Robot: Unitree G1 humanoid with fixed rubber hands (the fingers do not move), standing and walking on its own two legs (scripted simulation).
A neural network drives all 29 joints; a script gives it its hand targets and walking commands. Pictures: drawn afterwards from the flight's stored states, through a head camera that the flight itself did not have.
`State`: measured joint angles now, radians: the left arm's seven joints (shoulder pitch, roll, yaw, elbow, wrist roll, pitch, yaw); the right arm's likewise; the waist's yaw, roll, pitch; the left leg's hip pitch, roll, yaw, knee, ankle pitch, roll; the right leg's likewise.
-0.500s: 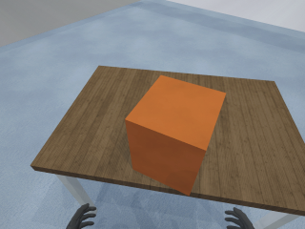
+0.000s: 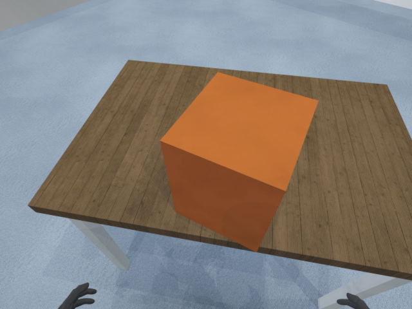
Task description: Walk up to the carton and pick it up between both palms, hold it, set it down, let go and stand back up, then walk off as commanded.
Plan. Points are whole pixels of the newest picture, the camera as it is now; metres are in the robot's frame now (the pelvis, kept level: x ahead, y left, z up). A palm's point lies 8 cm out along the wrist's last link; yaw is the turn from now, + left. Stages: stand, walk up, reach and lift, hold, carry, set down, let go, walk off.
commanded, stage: stand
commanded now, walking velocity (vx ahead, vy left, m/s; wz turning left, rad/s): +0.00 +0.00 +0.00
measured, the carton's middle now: (237, 164) +0.40 -0.04 +0.05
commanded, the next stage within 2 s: walk up in 1.98 s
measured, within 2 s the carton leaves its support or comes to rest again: neither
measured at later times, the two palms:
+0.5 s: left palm out of the picture +0.14 +0.28 -0.09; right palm out of the picture +0.12 -0.30 -0.10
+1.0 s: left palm out of the picture +0.13 +0.29 -0.08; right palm out of the picture +0.09 -0.29 -0.08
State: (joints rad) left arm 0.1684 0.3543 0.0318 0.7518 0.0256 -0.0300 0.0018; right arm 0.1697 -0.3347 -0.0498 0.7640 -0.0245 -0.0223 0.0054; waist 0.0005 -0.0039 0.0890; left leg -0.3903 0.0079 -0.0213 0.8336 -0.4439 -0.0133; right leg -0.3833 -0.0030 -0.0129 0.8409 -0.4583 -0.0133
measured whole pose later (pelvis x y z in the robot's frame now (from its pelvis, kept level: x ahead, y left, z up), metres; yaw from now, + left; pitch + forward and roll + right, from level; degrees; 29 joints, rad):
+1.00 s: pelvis +0.00 +0.00 +0.03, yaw +0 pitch -3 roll +0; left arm 0.06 0.34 0.01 1.00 0.01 -0.02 0.00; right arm 0.11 -0.33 -0.02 1.00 -0.01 -0.02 -0.01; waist -0.01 0.00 0.11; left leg -0.19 0.02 -0.02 0.56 -0.31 -0.02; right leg -0.18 0.01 -0.01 0.56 -0.32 -0.01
